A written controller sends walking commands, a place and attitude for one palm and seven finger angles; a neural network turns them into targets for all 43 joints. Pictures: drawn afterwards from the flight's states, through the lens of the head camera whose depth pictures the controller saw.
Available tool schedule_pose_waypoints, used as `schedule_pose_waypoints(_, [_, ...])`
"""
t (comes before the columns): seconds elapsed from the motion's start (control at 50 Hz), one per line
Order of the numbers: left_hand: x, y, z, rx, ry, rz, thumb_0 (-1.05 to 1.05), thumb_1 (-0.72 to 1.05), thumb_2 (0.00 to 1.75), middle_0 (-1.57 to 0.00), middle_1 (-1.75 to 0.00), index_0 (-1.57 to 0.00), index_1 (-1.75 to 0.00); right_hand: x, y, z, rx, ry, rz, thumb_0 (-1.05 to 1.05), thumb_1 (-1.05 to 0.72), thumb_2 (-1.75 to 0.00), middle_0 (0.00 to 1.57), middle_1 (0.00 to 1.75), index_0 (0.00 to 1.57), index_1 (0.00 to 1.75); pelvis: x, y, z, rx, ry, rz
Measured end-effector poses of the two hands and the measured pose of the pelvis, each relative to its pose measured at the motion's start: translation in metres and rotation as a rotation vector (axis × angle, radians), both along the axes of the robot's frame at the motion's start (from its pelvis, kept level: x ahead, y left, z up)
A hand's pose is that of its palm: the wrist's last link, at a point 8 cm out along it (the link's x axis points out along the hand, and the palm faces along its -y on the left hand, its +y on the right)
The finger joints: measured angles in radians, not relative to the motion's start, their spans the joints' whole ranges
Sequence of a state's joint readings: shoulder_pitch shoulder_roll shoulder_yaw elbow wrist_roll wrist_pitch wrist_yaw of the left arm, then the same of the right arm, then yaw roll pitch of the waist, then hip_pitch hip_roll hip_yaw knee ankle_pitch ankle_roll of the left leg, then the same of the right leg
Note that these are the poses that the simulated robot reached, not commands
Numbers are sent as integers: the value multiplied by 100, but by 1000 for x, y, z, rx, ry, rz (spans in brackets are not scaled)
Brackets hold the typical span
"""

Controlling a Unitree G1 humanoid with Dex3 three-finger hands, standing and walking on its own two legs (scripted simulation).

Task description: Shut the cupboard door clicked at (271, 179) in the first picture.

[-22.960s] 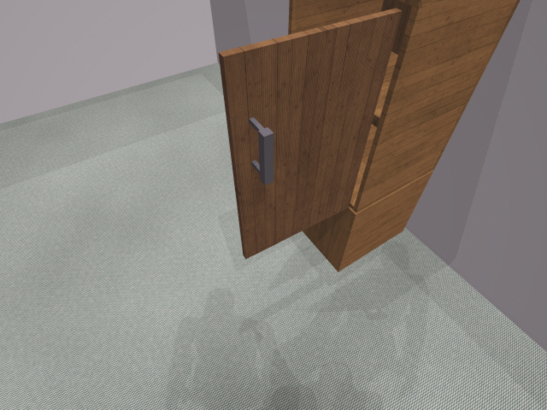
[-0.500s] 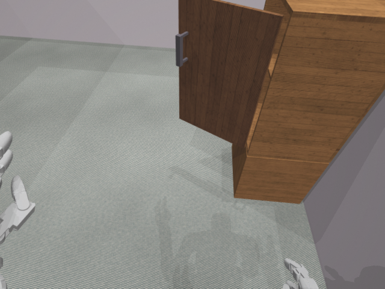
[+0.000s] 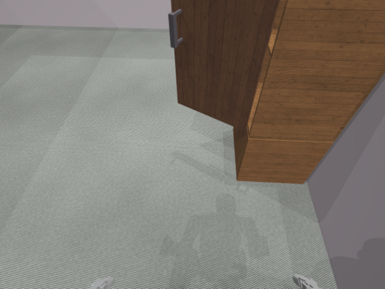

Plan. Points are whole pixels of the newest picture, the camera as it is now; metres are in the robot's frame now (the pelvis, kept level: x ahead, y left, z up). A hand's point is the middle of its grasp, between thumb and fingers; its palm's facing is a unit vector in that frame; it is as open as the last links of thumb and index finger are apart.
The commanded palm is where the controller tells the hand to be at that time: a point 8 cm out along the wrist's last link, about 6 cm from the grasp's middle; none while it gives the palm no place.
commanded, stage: let the arm hang, fingers relaxed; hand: left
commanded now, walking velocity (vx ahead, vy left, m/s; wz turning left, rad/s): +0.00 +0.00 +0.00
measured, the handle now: (176, 28) +0.97 +0.09 +0.07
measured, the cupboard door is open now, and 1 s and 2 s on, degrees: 61 61 61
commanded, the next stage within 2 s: look to check the result in 0.84 s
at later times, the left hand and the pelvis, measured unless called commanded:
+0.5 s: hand out of the picture +0.00 +0.18 -0.16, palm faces +0.01 -0.97 -0.24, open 7.3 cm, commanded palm none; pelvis +0.01 -0.01 +0.01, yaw -1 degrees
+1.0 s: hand out of the picture +0.00 +0.16 -0.16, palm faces +0.01 -0.98 -0.18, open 7.3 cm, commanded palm none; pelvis +0.02 -0.01 +0.01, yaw -1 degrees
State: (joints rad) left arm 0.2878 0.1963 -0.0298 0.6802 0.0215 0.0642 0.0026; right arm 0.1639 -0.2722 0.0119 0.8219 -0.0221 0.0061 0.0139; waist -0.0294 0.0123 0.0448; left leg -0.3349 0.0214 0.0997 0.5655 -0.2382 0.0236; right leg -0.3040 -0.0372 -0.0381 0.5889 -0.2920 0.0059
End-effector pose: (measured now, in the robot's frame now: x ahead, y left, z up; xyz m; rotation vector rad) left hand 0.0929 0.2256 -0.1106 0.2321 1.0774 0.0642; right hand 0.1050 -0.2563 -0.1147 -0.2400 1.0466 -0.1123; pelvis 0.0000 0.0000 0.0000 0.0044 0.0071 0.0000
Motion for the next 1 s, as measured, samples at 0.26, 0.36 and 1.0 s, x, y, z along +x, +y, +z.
schedule_pose_waypoints(0.26, [-95,8,-21,9,305,137,-1,94,90,-20,-30,-21,-30,-100,9,-12,17,329,-104,1,-91,-90,20,30,20,30,5,-8,9,-21,-20,6])
schedule_pose_waypoints(0.36, [-104,13,-14,39,337,146,0,92,90,-20,-30,-21,-30,-107,21,-20,62,337,-124,1,-91,-90,20,30,20,30,7,-6,11,-16,-28,-5])
schedule_pose_waypoints(1.0, [-94,-17,-22,-25,363,143,0,91,90,-20,-30,-20,-30,-111,34,-19,83,371,-169,0,-91,-90,20,30,20,30,20,-7,14,-7,-32,-22])
